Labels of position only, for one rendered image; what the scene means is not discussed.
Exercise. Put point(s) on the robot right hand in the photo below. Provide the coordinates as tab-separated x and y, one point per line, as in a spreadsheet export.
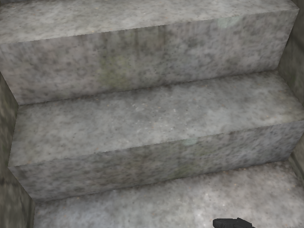
231	223

